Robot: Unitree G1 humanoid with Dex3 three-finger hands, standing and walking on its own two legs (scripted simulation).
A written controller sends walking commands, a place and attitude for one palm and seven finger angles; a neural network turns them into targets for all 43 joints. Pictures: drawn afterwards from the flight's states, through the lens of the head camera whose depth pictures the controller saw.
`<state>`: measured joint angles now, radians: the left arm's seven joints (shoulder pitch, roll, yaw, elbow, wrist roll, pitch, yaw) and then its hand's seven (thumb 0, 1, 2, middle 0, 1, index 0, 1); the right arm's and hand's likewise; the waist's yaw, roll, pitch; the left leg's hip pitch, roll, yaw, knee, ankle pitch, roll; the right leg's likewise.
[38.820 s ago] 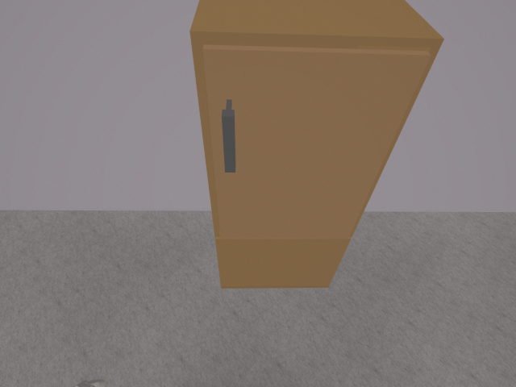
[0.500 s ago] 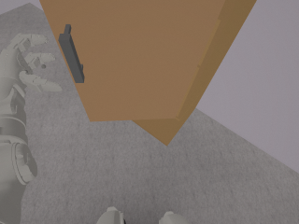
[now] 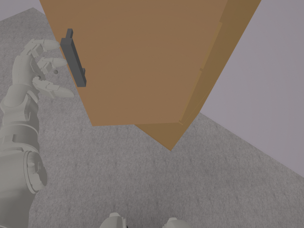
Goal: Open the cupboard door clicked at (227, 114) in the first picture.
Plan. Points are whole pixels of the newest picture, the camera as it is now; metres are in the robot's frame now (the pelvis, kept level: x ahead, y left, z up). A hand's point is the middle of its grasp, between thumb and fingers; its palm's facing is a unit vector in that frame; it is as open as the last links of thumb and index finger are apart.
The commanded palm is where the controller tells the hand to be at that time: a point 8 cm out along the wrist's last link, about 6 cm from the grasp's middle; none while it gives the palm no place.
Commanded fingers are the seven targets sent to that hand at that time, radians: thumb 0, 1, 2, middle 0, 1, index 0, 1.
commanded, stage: slide the fingers in behind the handle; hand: left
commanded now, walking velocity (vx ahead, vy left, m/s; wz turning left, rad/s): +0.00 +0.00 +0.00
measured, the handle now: (76, 59) +0.53 +0.18 +0.11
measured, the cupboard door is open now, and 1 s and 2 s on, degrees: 42 42 42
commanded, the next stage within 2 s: close the thumb around the handle in 1.30 s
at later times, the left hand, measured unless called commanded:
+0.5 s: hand (70, 72) +0.48 +0.18 +0.11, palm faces +0.02 -1.00 +0.01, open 14.0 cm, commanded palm +0.46 +0.23 +0.11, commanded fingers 0.00 -0.50 0.30 -0.30 -1.20 -0.30 -1.20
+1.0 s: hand (82, 72) +0.49 +0.16 +0.10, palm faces +0.04 -1.00 -0.01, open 13.9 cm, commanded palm +0.46 +0.21 +0.11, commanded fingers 0.00 -0.50 0.30 -0.30 -1.20 -0.30 -1.20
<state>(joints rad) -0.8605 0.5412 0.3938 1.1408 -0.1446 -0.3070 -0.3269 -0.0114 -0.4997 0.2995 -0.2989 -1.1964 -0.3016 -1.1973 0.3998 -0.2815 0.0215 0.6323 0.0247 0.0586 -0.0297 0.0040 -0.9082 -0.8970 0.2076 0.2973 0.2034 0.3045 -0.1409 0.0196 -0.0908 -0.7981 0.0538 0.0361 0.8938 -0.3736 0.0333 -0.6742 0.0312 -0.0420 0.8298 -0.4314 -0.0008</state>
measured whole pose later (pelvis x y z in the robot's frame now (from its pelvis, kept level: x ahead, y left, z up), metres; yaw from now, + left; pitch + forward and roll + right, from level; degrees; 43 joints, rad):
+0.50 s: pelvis +0.00 -0.01 +0.00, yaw +0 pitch +15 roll -2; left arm -0.84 0.46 0.36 1.10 -0.13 -0.32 -0.24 -0.01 -0.50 0.30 -0.30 -1.20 -0.30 -1.20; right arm 0.40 -0.27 0.02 0.63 0.02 0.05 -0.01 0.00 -0.91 -0.90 0.21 0.30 0.20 0.30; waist -0.14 0.03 -0.09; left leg -0.78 0.06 0.04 0.89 -0.37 0.02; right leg -0.67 0.03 -0.04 0.84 -0.44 -0.01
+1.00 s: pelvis +0.00 -0.02 +0.00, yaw +0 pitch +15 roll -2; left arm -0.88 0.42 0.32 1.13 -0.11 -0.34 -0.17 -0.01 -0.50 0.30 -0.30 -1.20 -0.31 -1.21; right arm 0.40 -0.27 0.01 0.65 0.02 0.04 -0.01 0.00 -0.91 -0.90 0.21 0.30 0.20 0.30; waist -0.14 0.03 -0.08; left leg -0.79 0.06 0.03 0.89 -0.36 0.01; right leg -0.68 0.03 -0.05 0.85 -0.44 -0.02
